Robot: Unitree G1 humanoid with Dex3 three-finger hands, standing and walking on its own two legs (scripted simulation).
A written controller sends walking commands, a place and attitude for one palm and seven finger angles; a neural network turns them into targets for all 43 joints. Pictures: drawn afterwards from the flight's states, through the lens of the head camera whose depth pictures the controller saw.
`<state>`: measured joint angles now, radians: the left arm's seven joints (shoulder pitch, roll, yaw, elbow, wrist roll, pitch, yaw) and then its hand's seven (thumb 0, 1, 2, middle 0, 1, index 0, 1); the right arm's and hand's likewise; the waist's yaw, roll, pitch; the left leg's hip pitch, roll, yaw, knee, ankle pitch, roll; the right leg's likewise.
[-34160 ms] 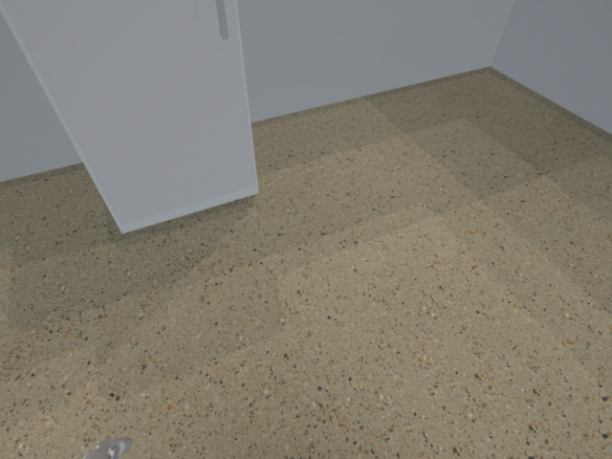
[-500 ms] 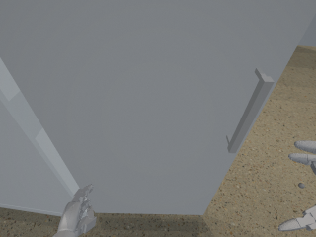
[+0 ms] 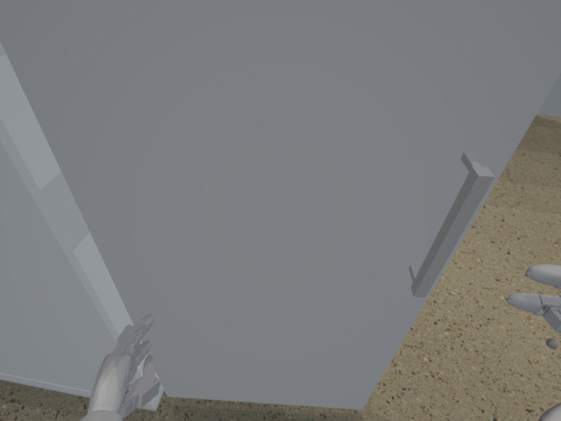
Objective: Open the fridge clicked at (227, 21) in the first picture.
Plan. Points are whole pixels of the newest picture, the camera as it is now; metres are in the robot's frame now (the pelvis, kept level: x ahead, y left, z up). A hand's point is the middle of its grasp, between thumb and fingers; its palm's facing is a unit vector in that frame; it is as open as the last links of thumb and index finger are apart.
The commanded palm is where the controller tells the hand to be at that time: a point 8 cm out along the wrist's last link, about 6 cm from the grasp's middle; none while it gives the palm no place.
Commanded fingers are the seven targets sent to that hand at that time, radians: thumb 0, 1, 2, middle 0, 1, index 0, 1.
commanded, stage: draw the hand back to the body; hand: right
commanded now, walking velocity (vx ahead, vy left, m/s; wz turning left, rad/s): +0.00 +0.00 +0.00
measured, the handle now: (441, 232) +0.35 -0.22 +0.14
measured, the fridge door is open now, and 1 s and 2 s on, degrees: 83 83 83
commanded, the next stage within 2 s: step back with the hand held close in 1.14 s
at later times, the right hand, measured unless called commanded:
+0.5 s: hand (560, 322) +0.19 -0.29 +0.16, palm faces +0.51 +0.77 -0.38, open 11.5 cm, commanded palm +0.14 -0.32 +0.18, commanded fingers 0.00 -0.47 -0.69 0.22 0.56 0.22 0.56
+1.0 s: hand (538, 307) +0.21 -0.27 +0.17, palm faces +0.47 +0.80 -0.37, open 7.6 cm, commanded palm +0.16 -0.30 +0.19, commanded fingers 0.00 -0.90 -0.90 0.20 0.30 0.20 0.30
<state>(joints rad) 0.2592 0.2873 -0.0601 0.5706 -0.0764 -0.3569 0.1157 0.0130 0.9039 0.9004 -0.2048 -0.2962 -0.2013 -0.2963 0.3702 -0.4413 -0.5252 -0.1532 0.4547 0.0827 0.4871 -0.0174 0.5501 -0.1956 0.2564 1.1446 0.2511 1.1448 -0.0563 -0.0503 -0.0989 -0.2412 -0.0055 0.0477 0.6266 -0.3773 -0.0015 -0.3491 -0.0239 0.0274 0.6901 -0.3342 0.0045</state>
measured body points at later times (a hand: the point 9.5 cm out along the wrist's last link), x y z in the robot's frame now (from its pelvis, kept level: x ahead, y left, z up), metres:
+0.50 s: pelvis +0.01 -0.01 +0.01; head -0.02 +0.01 +0.46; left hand +0.19 +0.20 -0.08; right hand +0.16 -0.33 +0.18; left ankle -0.03 +0.12 -0.72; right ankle +0.02 -0.12 -0.72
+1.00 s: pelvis +0.02 +0.00 +0.02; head -0.01 +0.02 +0.46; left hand +0.21 +0.22 -0.06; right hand +0.18 -0.31 +0.19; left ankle -0.03 +0.12 -0.72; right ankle +0.02 -0.12 -0.72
